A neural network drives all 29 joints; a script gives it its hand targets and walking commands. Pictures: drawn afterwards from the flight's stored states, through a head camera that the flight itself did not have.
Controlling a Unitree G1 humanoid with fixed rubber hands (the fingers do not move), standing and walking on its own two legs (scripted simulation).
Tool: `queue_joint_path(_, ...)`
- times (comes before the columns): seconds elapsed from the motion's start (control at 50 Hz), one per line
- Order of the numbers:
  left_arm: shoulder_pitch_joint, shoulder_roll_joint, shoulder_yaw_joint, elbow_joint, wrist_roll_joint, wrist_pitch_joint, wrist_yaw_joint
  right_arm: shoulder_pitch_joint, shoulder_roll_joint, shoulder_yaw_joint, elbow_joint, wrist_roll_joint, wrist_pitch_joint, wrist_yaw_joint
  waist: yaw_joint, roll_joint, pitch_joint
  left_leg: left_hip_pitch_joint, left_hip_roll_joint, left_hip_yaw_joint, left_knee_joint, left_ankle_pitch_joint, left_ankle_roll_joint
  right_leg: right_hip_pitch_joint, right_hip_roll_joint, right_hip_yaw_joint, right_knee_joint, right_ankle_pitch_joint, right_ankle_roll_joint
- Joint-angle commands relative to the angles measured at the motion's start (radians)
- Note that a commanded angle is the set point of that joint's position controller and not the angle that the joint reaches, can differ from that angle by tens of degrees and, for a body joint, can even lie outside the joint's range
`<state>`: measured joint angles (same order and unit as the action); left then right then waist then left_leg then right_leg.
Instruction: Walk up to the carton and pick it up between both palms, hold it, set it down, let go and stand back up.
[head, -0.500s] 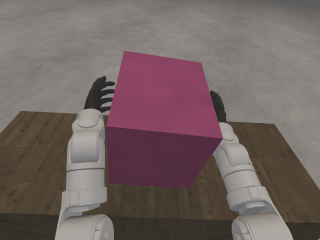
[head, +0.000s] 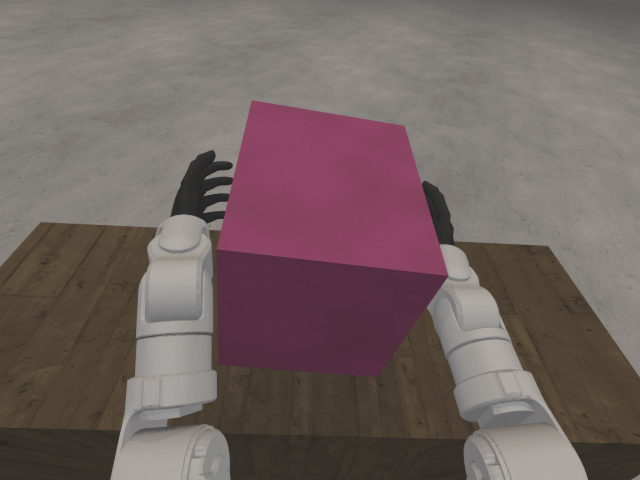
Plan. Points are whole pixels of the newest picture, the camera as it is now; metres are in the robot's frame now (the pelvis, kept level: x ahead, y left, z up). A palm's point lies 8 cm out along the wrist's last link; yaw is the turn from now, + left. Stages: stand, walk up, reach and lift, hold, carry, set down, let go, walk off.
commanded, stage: hold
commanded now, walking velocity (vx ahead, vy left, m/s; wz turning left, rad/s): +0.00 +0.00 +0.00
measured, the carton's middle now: (315, 240) +0.38 -0.01 +0.15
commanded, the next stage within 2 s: none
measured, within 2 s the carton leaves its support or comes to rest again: neither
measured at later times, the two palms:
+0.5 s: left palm (190, 223) +0.35 +0.14 +0.20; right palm (435, 249) +0.35 -0.16 +0.16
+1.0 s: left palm (176, 229) +0.36 +0.15 +0.19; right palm (421, 240) +0.36 -0.14 +0.17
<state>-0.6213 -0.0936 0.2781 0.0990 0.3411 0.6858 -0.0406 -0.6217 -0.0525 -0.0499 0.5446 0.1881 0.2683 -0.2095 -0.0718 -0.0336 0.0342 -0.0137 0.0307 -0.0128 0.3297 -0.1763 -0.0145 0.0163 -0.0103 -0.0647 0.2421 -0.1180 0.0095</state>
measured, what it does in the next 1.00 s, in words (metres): stands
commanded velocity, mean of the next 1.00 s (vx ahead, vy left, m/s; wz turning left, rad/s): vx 0.00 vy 0.00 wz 0.00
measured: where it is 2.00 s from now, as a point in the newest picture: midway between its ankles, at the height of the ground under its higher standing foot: outside the picture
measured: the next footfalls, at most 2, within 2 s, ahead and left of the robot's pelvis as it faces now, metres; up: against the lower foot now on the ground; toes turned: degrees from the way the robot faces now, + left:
none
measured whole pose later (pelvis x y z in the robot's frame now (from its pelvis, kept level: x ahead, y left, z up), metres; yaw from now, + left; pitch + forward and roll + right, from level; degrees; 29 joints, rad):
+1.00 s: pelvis +0.00 +0.00 +0.00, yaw +1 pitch -8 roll -1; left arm -0.58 -0.07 0.26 0.06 0.32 0.69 -0.04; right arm -0.62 -0.05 -0.03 0.52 0.20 0.29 -0.22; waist -0.07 -0.06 0.04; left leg -0.03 0.03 -0.03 0.36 -0.19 -0.01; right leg 0.01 -0.01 -0.08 0.25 -0.13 0.01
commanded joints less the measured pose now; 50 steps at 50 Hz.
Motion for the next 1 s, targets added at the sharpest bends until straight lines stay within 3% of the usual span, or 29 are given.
queue_joint_path(0.0,-0.491,-0.539,-0.477,-0.013,-0.123,-0.037,-0.117,-0.809,0.601,0.411,-0.370,0.063,-0.076,0.083,-0.003,0.030,-0.351,0.071,-0.074,0.045,-0.018,0.229,-0.004,0.114,0.080,-0.030,-0.006,0.124,0.024)
queue_joint_path(0.04,-0.476,-0.530,-0.473,-0.034,-0.117,-0.034,-0.124,-0.763,0.604,0.419,-0.357,0.064,-0.070,0.077,-0.012,0.027,-0.338,0.080,-0.075,0.046,-0.015,0.259,-0.007,0.127,0.079,-0.031,-0.003,0.167,0.027)
queue_joint_path(0.14,-0.466,-0.549,-0.542,-0.101,-0.152,-0.041,-0.122,-0.770,0.613,0.461,-0.456,0.090,-0.076,0.063,-0.032,0.044,-0.402,0.104,-0.081,0.032,0.020,0.341,-0.026,0.161,0.084,-0.033,0.017,0.276,0.035)
queue_joint_path(0.22,-0.464,-0.531,-0.531,-0.075,-0.147,-0.037,-0.122,-0.768,0.604,0.449,-0.449,0.077,-0.068,0.065,-0.028,0.028,-0.360,0.070,-0.078,0.032,-0.006,0.250,-0.013,0.135,0.076,-0.031,0.004,0.196,0.031)
queue_joint_path(0.26,-0.456,-0.538,-0.524,-0.069,-0.137,-0.033,-0.123,-0.760,0.598,0.443,-0.430,0.080,-0.066,0.069,-0.022,0.047,-0.322,0.065,-0.076,0.033,-0.011,0.260,-0.018,0.130,0.077,-0.031,0.003,0.189,0.024)
queue_joint_path(0.4,-0.471,-0.537,-0.511,-0.053,-0.143,-0.032,-0.122,-0.790,0.605,0.441,-0.443,0.074,-0.067,0.073,-0.012,0.022,-0.353,0.071,-0.074,0.039,-0.015,0.226,-0.007,0.127,0.077,-0.032,-0.001,0.153,0.028)
queue_joint_path(0.42,-0.481,-0.533,-0.499,-0.045,-0.139,-0.032,-0.121,-0.806,0.603,0.442,-0.434,0.075,-0.066,0.075,0.001,0.023,-0.349,0.063,-0.075,0.040,-0.022,0.208,-0.003,0.118,0.077,-0.031,-0.003,0.126,0.027)
queue_joint_path(0.52,-0.494,-0.536,-0.489,-0.009,-0.142,-0.032,-0.126,-0.826,0.610,0.421,-0.421,0.062,-0.073,0.078,-0.004,0.020,-0.360,0.053,-0.078,0.048,-0.025,0.179,0.005,0.114,0.070,-0.027,-0.010,0.111,0.028)
queue_joint_path(0.54,-0.496,-0.498,-0.400,0.037,-0.115,-0.022,-0.123,-0.890,0.627,0.447,-0.400,0.054,-0.066,0.079,0.092,0.002,-0.348,0.011,-0.082,0.059,-0.039,0.134,0.036,0.127,0.057,-0.011,-0.011,0.071,0.022)
queue_joint_path(0.56,-0.508,-0.510,-0.406,0.049,-0.117,-0.018,-0.121,-0.865,0.631,0.423,-0.371,0.044,-0.068,0.081,0.056,-0.005,-0.330,-0.002,-0.076,0.062,-0.055,0.099,0.037,0.114,0.063,-0.016,-0.006,0.051,0.025)
queue_joint_path(0.58,-0.507,-0.516,-0.410,0.043,-0.119,-0.018,-0.122,-0.871,0.633,0.415,-0.372,0.041,-0.072,0.084,0.064,0.004,-0.334,-0.001,-0.073,0.061,-0.054,0.110,0.036,0.118,0.063,-0.018,-0.005,0.042,0.023)
queue_joint_path(0.74,-0.509,-0.543,-0.482,0.011,-0.146,-0.024,-0.129,-0.826,0.616,0.389,-0.360,0.050,-0.062,0.074,-0.017,0.031,-0.340,0.032,-0.077,0.051,-0.018,0.195,-0.002,0.116,0.069,-0.025,0.003,0.110,0.031)
queue_joint_path(0.84,-0.506,-0.549,-0.524,-0.033,-0.161,-0.029,-0.121,-0.814,0.605,0.397,-0.384,0.063,-0.059,0.078,-0.027,0.063,-0.359,0.052,-0.070,0.034,0.003,0.269,-0.026,0.112,0.077,-0.035,0.011,0.130,0.025)
queue_joint_path(0.98,-0.490,-0.556,-0.559,-0.074,-0.174,-0.034,-0.099,-0.819,0.602,0.434,-0.427,0.081,-0.059,0.082,-0.007,0.071,-0.389,0.074,-0.066,0.021,0.021,0.329,-0.033,0.101,0.087,-0.036,0.017,0.141,0.018)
